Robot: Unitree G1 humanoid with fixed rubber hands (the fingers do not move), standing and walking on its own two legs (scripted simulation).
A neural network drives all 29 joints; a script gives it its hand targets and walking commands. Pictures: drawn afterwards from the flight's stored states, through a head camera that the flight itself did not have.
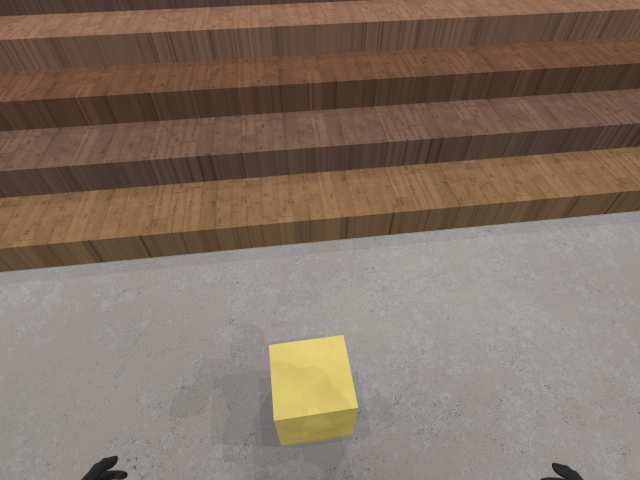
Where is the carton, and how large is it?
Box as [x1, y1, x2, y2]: [269, 335, 357, 446]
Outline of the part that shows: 343,335 269,345 273,415 281,446 351,435 357,410 357,404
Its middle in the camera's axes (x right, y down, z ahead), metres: -0.02 +0.44 +1.12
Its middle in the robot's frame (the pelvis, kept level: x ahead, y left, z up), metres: +0.46 +0.05 -0.66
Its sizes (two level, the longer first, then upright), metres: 0.210 0.200 0.250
